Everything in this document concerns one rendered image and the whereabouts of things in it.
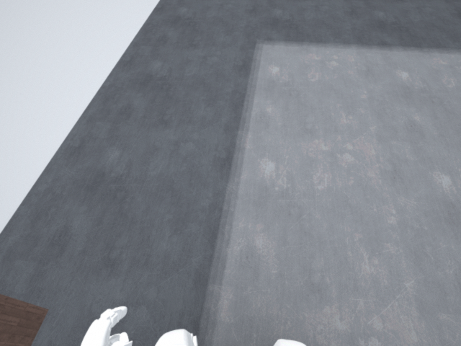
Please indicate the cupboard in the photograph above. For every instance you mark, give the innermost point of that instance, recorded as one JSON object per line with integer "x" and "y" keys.
{"x": 19, "y": 321}

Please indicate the left robot thigh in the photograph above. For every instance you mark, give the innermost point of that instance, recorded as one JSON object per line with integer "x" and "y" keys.
{"x": 179, "y": 337}

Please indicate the robot left hand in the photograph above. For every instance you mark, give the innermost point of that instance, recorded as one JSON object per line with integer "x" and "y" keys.
{"x": 98, "y": 333}

